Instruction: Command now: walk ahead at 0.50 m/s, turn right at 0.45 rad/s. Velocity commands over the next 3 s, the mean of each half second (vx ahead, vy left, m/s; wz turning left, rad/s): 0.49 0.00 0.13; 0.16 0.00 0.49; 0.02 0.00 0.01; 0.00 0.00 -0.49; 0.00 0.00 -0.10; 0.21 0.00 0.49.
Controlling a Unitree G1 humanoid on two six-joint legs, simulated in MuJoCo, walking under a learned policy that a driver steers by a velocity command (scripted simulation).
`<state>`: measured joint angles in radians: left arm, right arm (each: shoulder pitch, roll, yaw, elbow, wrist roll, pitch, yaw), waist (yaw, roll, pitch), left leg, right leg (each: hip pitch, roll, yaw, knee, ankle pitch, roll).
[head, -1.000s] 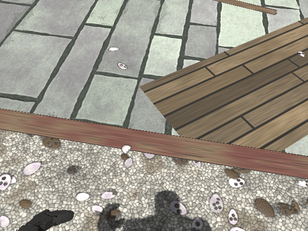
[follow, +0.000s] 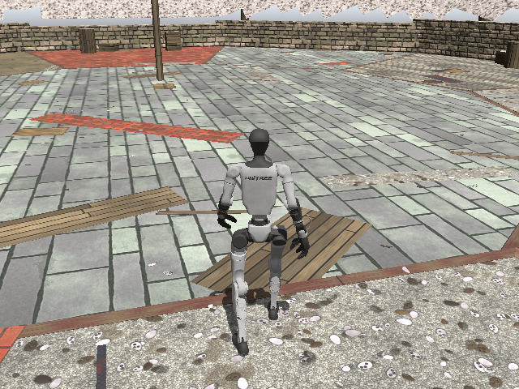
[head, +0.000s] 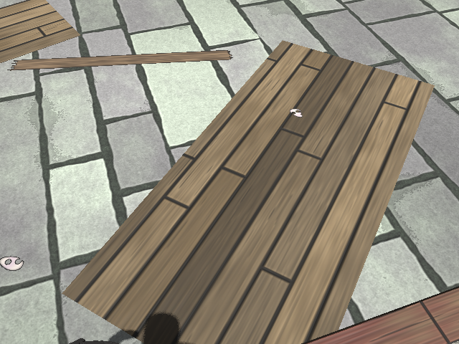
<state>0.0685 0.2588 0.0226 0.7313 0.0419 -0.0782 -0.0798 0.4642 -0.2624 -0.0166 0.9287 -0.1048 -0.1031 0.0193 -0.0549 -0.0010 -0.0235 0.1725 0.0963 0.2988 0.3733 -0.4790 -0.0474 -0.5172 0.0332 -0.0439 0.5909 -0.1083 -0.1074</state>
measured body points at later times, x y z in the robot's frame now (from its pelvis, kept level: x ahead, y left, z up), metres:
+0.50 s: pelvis +0.28 +0.04 -0.01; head +0.28 +0.05 +0.44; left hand +0.28 +0.29 -0.15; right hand +0.45 -0.19 -0.11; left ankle +0.31 +0.13 -0.71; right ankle +0.12 -0.09 -0.69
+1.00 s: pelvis +0.48 +0.07 -0.13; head +0.52 +0.07 +0.32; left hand +0.55 +0.34 -0.24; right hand +0.62 -0.16 -0.26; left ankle +0.35 +0.16 -0.63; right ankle +0.60 -0.01 -0.87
